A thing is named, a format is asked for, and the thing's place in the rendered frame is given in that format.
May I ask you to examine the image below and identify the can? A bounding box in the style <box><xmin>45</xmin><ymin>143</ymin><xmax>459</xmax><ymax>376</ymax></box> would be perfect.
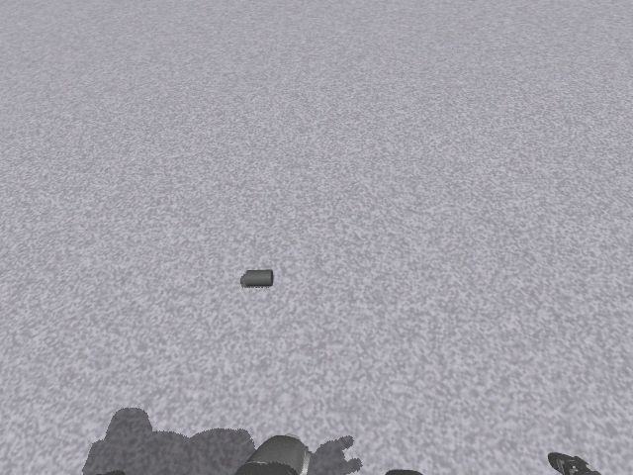
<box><xmin>245</xmin><ymin>269</ymin><xmax>273</xmax><ymax>286</ymax></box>

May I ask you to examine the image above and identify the right robot hand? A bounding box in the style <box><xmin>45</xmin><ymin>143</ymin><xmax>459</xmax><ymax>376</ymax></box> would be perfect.
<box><xmin>548</xmin><ymin>452</ymin><xmax>601</xmax><ymax>475</ymax></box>

